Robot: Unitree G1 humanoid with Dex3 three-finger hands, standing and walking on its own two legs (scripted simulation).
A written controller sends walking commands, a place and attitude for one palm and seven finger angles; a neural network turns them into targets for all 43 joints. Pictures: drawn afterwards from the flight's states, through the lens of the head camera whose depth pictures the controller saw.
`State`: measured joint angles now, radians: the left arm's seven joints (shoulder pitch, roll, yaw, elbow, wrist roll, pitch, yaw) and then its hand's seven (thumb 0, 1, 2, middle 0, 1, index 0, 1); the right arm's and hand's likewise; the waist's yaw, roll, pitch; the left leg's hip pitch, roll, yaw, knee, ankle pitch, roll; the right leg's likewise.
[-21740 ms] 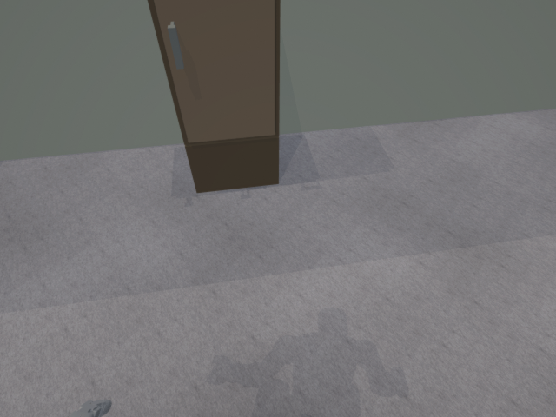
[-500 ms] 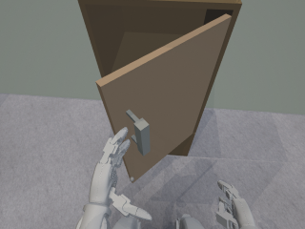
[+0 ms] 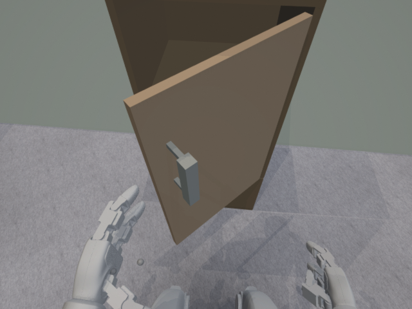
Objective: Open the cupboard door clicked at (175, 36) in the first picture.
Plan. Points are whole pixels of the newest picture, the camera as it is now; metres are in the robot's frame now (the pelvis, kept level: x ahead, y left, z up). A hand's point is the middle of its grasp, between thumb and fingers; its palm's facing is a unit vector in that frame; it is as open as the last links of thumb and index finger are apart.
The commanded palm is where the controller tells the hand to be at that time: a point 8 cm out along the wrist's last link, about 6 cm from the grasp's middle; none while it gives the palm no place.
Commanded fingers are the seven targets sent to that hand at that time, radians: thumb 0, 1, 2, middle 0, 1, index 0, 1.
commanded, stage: draw the hand back to the body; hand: left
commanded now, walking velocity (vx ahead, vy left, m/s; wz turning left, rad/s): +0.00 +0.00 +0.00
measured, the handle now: (182, 174) +0.34 +0.06 +0.08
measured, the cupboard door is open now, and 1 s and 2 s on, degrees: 46 46 46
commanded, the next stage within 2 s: step back with the hand held close in 1.60 s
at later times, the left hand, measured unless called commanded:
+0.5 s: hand (89, 250) +0.19 +0.17 +0.14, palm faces -0.05 -1.00 -0.07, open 16.3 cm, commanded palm +0.16 +0.23 +0.15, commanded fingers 0.00 -0.32 0.38 -0.16 -0.30 -0.16 -0.30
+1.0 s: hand out of the picture +0.22 +0.25 +0.21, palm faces +0.33 -0.86 -0.38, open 11.8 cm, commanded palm +0.17 +0.30 +0.23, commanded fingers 0.00 0.55 0.75 -0.19 -0.30 -0.19 -0.30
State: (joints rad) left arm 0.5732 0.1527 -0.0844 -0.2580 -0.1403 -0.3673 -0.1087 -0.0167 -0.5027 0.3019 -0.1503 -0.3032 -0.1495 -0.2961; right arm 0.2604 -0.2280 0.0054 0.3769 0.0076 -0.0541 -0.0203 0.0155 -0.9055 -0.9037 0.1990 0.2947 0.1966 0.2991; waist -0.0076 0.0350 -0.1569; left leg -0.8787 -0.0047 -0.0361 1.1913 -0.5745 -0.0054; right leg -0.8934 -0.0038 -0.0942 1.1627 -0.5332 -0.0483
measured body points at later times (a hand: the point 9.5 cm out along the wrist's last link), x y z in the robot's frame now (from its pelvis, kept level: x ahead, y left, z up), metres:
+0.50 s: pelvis +0.01 +0.01 +0.03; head +0.03 +0.01 +0.48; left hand +0.19 +0.22 +0.14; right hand +0.19 -0.22 -0.02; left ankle +0.00 +0.12 -0.64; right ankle +0.02 -0.09 -0.64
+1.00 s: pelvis +0.03 +0.02 +0.09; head +0.01 +0.01 +0.54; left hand +0.19 +0.29 +0.23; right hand +0.21 -0.19 +0.01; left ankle +0.00 +0.12 -0.64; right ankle +0.02 -0.09 -0.64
